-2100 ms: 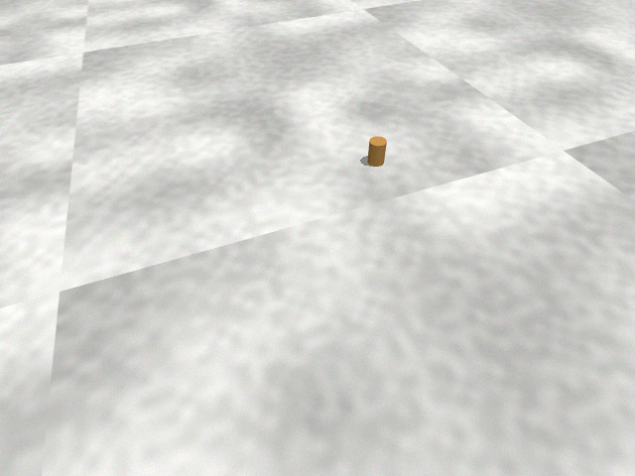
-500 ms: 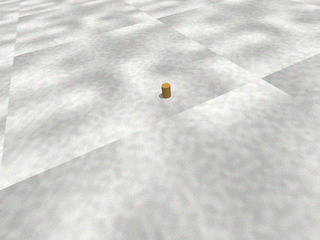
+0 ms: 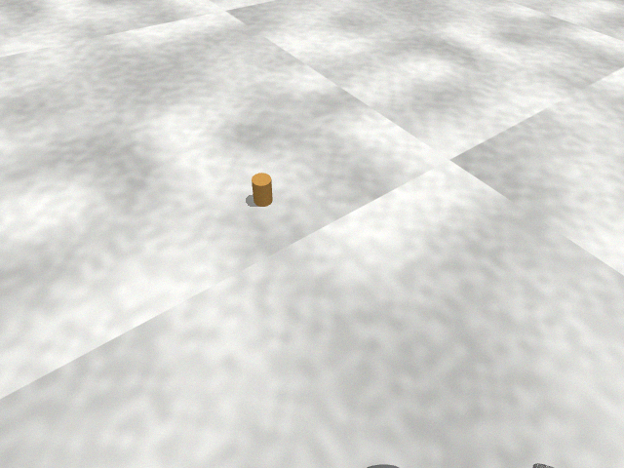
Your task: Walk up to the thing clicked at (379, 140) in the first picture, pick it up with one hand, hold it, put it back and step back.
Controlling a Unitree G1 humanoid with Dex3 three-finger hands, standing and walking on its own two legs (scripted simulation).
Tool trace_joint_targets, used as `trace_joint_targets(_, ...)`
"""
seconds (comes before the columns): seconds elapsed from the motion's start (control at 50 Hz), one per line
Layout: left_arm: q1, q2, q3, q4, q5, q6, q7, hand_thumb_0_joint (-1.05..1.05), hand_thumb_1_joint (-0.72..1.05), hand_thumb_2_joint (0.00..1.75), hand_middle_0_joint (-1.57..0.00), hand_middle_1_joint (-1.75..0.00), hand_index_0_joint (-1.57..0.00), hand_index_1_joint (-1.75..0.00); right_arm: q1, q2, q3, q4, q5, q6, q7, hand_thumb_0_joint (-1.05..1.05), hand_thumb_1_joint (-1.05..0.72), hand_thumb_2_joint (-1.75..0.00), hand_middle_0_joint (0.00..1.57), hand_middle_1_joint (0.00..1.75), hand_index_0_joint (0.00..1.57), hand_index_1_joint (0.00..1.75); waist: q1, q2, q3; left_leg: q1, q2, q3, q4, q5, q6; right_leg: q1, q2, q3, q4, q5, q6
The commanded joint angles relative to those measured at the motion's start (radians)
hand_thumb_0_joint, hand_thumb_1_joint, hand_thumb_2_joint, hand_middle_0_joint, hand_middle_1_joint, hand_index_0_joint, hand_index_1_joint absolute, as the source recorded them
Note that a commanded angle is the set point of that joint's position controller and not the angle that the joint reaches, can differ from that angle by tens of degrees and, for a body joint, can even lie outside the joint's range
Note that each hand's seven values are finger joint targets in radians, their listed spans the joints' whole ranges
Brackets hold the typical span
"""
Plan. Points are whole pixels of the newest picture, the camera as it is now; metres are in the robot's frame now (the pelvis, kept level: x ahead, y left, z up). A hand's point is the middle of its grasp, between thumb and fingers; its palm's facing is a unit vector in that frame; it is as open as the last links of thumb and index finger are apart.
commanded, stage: walk up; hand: left
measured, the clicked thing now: (262, 190) +1.35 +0.20 -0.71
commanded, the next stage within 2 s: none
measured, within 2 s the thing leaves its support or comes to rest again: neither
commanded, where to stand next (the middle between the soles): +1.00 +0.00 m, yaw -1 degrees
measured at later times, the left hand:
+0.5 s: hand (182, 348) +0.33 +0.22 -0.12, palm faces -0.04 -0.92 -0.38, open 7.4 cm
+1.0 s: hand (171, 253) +0.55 +0.29 -0.15, palm faces -0.08 -0.94 -0.34, open 7.4 cm
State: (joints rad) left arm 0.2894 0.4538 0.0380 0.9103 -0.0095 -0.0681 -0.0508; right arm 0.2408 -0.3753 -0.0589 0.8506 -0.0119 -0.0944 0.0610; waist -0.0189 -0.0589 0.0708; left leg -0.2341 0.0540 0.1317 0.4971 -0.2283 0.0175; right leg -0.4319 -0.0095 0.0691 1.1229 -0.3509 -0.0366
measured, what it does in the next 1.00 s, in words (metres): walks ahead: right foot, then left foot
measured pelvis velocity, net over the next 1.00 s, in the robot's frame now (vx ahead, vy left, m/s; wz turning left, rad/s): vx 0.47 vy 0.02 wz -0.02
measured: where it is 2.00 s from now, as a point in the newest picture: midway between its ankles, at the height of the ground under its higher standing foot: (308, 294)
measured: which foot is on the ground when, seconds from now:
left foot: down 0.00-0.28, up 0.30-0.68, down 0.70-1.00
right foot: up 0.00-0.24, down 0.26-0.74, up 0.76-1.00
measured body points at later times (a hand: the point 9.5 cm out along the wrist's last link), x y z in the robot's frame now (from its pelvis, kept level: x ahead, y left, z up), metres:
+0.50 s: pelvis +0.25 -0.04 +0.00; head +0.27 -0.07 +0.45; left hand +0.33 +0.27 -0.09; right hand +0.33 -0.36 -0.12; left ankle +0.29 +0.11 -0.67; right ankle +0.27 -0.15 -0.74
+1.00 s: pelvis +0.47 +0.02 +0.01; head +0.49 +0.05 +0.45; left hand +0.55 +0.34 -0.12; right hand +0.51 -0.30 -0.09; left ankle +0.47 +0.11 -0.74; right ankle +0.54 -0.15 -0.67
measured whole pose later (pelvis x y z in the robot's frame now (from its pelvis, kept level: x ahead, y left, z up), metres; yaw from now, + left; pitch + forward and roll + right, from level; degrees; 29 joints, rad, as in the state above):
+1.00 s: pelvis +0.47 +0.02 +0.01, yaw -1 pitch -3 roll +0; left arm 0.28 0.45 0.04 0.90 0.00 -0.05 -0.05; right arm 0.33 -0.37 -0.04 0.87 -0.01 -0.09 0.05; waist -0.01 -0.07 0.08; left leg -0.12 0.00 0.12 0.42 -0.24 0.05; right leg -0.53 -0.07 0.07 0.98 -0.23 -0.01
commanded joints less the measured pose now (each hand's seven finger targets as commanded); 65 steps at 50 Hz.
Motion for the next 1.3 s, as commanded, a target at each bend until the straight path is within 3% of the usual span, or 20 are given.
trace_joint_targets(0.0, 0.030, 0.145, 0.053, -0.078, -0.001, -0.011, -0.015, 0.00, 0.90, 0.90, -0.20, -0.30, -0.20, -0.30, 0.034, -0.281, -0.079, -0.072, 0.010, -0.030, -0.025, 0.00, -0.90, -0.90, 0.20, 0.30, 0.20, 0.30, 0.011, 0.186, -0.017, 0.113, 0.231, -0.191, -0.257, 0.152, 0.200, -0.135, -0.083, -0.008, -0.161, 0.057, 0.038)
trace_joint_targets(0.14, -0.113, 0.137, 0.067, -0.107, 0.014, -0.013, -0.042, 0.00, 0.90, 0.90, -0.20, -0.30, -0.20, -0.30, 0.030, -0.313, -0.079, -0.076, 0.007, -0.025, -0.018, 0.00, -0.90, -0.90, 0.20, 0.30, 0.20, 0.30, 0.001, 0.179, -0.026, 0.040, 0.205, -0.102, -0.201, 0.148, 0.167, 0.070, -0.074, -0.113, -0.500, 0.283, 0.011)
trace_joint_targets(0.22, 0.017, 0.185, 0.095, -0.060, 0.018, -0.021, -0.025, 0.00, 0.90, 0.90, -0.20, -0.30, -0.20, -0.30, 0.052, -0.276, -0.064, -0.078, 0.008, -0.009, -0.022, 0.00, -0.90, -0.90, 0.20, 0.30, 0.20, 0.30, 0.088, 0.034, -0.125, -0.009, 0.141, -0.034, 0.132, 0.269, 0.114, 0.374, -0.016, -0.152, -0.573, 0.229, -0.023)
trace_joint_targets(0.24, 0.113, 0.233, 0.118, -0.040, 0.020, -0.031, -0.012, 0.00, 0.90, 0.90, -0.20, -0.30, -0.20, -0.30, 0.123, -0.222, -0.045, -0.073, 0.006, -0.007, -0.022, 0.00, -0.90, -0.90, 0.20, 0.30, 0.20, 0.30, 0.128, -0.110, -0.202, -0.109, 0.076, -0.013, 0.386, 0.190, 0.082, 0.542, -0.053, -0.058, -0.622, 0.099, -0.045)
trace_joint_targets(0.26, 0.179, 0.316, 0.139, -0.049, 0.022, -0.037, 0.002, 0.00, 0.90, 0.90, -0.20, -0.30, -0.20, -0.30, 0.166, -0.160, -0.022, -0.089, 0.007, -0.004, -0.020, 0.00, -0.90, -0.90, 0.20, 0.30, 0.20, 0.30, 0.134, -0.296, -0.232, -0.294, -0.035, -0.012, 0.616, -0.243, 0.042, 0.640, -0.305, 0.338, -0.724, -0.014, -0.116)
trace_joint_targets(0.28, 0.154, 0.349, 0.135, -0.060, 0.007, -0.036, 0.004, 0.00, 0.90, 0.90, -0.20, -0.30, -0.20, -0.30, 0.144, -0.251, -0.042, -0.078, 0.012, 0.006, -0.027, 0.00, -0.90, -0.90, 0.20, 0.30, 0.20, 0.30, 0.134, -0.213, -0.186, -0.421, -0.052, -0.084, 0.713, -0.313, 0.023, 0.650, -0.417, 0.597, -0.834, -0.025, -0.212)
trace_joint_targets(0.3, 0.102, 0.343, 0.131, -0.073, -0.009, -0.032, 0.009, 0.00, 0.90, 0.90, -0.20, -0.30, -0.20, -0.30, 0.104, -0.290, -0.050, -0.063, 0.003, 0.012, -0.037, 0.00, -0.90, -0.90, 0.20, 0.30, 0.20, 0.30, 0.130, -0.149, -0.135, -0.429, 0.002, -0.136, 0.763, -0.288, 0.017, 0.550, -0.434, 0.612, -0.854, -0.043, -0.246)
trace_joint_targets(0.4, -0.016, 0.217, 0.087, -0.094, -0.006, -0.047, 0.024, 0.00, 0.90, 0.90, -0.20, -0.30, -0.20, -0.30, 0.121, -0.232, -0.047, -0.022, 0.017, 0.025, -0.014, 0.00, -0.90, -0.90, 0.20, 0.30, 0.20, 0.30, 0.028, -0.073, -0.019, -0.273, 0.040, -0.183, 0.599, -0.074, 0.025, 0.247, -0.230, 0.128, -0.839, 0.303, -0.154)
trace_joint_targets(0.5, -0.018, 0.229, 0.091, -0.127, 0.011, -0.060, 0.022, 0.00, 0.90, 0.90, -0.20, -0.30, -0.20, -0.30, 0.030, -0.223, -0.061, -0.047, 0.000, 0.035, 0.012, 0.00, -0.90, -0.90, 0.20, 0.30, 0.20, 0.30, 0.036, -0.059, -0.002, -0.298, 0.058, -0.138, 0.347, -0.002, -0.028, 0.214, -0.237, 0.029, -0.891, 0.133, -0.193)
trace_joint_targets(0.62, 0.002, 0.248, 0.092, -0.118, 0.013, -0.055, 0.016, 0.00, 0.90, 0.90, -0.20, -0.30, -0.20, -0.30, -0.062, -0.211, -0.070, -0.065, -0.008, 0.013, 0.029, 0.00, -0.90, -0.90, 0.20, 0.30, 0.20, 0.30, 0.049, -0.051, -0.004, -0.128, 0.043, -0.080, 0.113, 0.108, 0.000, 0.188, -0.240, -0.014, -0.820, 0.119, -0.155)
trace_joint_targets(0.68, -0.003, 0.211, 0.074, -0.131, 0.025, -0.045, 0.018, 0.00, 0.90, 0.90, -0.20, -0.30, -0.20, -0.30, 0.158, -0.274, -0.100, 0.007, -0.012, 0.003, 0.013, 0.00, -0.90, -0.90, 0.20, 0.30, 0.20, 0.30, -0.077, 0.118, -0.125, 0.241, -0.014, -0.067, 0.064, 0.000, 0.044, 0.066, -0.172, -0.077, -0.472, 0.272, -0.103)
trace_joint_targets(0.7, 0.058, 0.141, 0.048, -0.130, 0.017, -0.041, 0.022, 0.00, 0.90, 0.90, -0.20, -0.30, -0.20, -0.30, 0.276, -0.336, -0.122, 0.028, -0.030, -0.006, -0.002, 0.00, -0.90, -0.90, 0.20, 0.30, 0.20, 0.30, -0.125, 0.310, -0.196, 0.381, 0.105, -0.256, -0.050, -0.178, 0.096, -0.054, -0.088, -0.138, -0.150, 0.224, -0.057)
trace_joint_targets(0.72, 0.112, 0.075, 0.031, -0.134, 0.004, -0.036, 0.020, 0.00, 0.90, 0.90, -0.20, -0.30, -0.20, -0.30, 0.254, -0.397, -0.126, -0.006, -0.024, -0.014, -0.013, 0.00, -0.90, -0.90, 0.20, 0.30, 0.20, 0.30, -0.081, 0.451, -0.190, 0.448, 0.331, -0.709, -0.188, -0.275, 0.147, -0.274, 0.055, -0.092, 0.035, -0.176, -0.011)
trace_joint_targets(0.74, 0.092, 0.200, 0.058, -0.108, 0.007, -0.024, 0.041, 0.00, 0.90, 0.90, -0.20, -0.30, -0.20, -0.30, 0.210, -0.406, -0.130, -0.021, 0.010, -0.011, -0.014, 0.00, -0.90, -0.90, 0.20, 0.30, 0.20, 0.30, -0.077, 0.316, -0.184, 0.417, 0.384, -0.807, -0.229, -0.257, 0.219, -0.284, 0.010, -0.016, 0.096, -0.178, -0.027)
trace_joint_targets(0.84, 0.103, 0.179, 0.056, -0.044, -0.010, -0.008, 0.022, 0.00, 0.90, 0.90, -0.20, -0.30, -0.20, -0.30, 0.081, -0.273, -0.071, -0.047, 0.022, -0.022, -0.032, 0.00, -0.90, -0.90, 0.20, 0.30, 0.20, 0.30, 0.020, 0.180, -0.036, 0.115, 0.202, -0.280, -0.212, 0.290, 0.080, -0.105, -0.068, 0.039, -0.029, 0.062, 0.007)
trace_joint_targets(0.94, 0.039, 0.150, 0.054, -0.065, 0.005, 0.012, 0.000, 0.00, 0.90, 0.90, -0.20, -0.30, -0.20, -0.30, 0.080, -0.273, -0.073, -0.069, 0.012, -0.028, -0.034, 0.00, -0.90, -0.90, 0.20, 0.30, 0.20, 0.30, 0.018, 0.196, 0.011, 0.117, 0.195, -0.192, -0.282, 0.214, 0.156, -0.150, -0.084, -0.011, -0.161, 0.156, 0.039)
trace_joint_targets(1.1, -0.144, 0.112, 0.053, -0.121, 0.017, 0.002, -0.021, 0.00, 0.90, 0.90, -0.20, -0.30, -0.20, -0.30, 0.103, -0.277, -0.072, -0.070, 0.008, -0.013, -0.034, 0.00, -0.90, -0.90, 0.20, 0.30, 0.20, 0.30, -0.018, 0.162, 0.030, 0.134, 0.186, -0.140, -0.215, 0.320, 0.160, -0.028, -0.085, -0.101, -0.516, 0.243, 0.013)
trace_joint_targets(1.2, 0.061, 0.173, 0.088, -0.055, 0.023, -0.023, 0.005, 0.00, 0.90, 0.90, -0.20, -0.30, -0.20, -0.30, 0.129, -0.236, -0.053, -0.093, 0.009, 0.002, -0.040, 0.00, -0.90, -0.90, 0.20, 0.30, 0.20, 0.30, 0.083, -0.009, -0.149, 0.063, 0.110, -0.089, 0.224, 0.361, 0.109, 0.401, -0.024, -0.114, -0.659, 0.185, -0.039)
trace_joint_targets(1.24, 0.148, 0.298, 0.122, -0.067, 0.024, -0.033, 0.026, 0.00, 0.90, 0.90, -0.20, -0.30, -0.20, -0.30, 0.220, -0.163, -0.021, -0.101, 0.015, 0.009, -0.033, 0.00, -0.90, -0.90, 0.20, 0.30, 0.20, 0.30, 0.100, -0.260, -0.220, -0.314, -0.087, -0.085, 0.602, -0.287, 0.035, 0.636, -0.402, 0.512, -0.816, -0.010, -0.156)
trace_joint_targets(1.28, 0.077, 0.270, 0.112, -0.083, -0.002, -0.023, 0.029, 0.00, 0.90, 0.90, -0.20, -0.30, -0.20, -0.30, 0.145, -0.284, -0.053, -0.055, 0.004, 0.023, -0.052, 0.00, -0.90, -0.90, 0.20, 0.30, 0.20, 0.30, 0.093, -0.103, -0.092, -0.362, -0.021, -0.186, 0.698, -0.268, 0.032, 0.468, -0.411, 0.528, -0.869, -0.032, -0.224)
